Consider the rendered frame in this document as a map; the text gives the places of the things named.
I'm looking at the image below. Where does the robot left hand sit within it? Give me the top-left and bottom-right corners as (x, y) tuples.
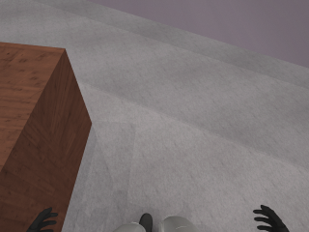
(26, 207), (58, 232)

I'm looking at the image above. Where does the robot right thigh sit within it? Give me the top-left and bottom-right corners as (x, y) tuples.
(158, 216), (200, 232)

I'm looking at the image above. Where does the robot right hand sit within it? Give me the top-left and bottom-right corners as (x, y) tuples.
(253, 205), (290, 232)

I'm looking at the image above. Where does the left robot foot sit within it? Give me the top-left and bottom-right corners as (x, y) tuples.
(139, 213), (153, 232)

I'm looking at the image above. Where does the pedestal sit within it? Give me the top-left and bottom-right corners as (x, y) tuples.
(0, 42), (92, 232)

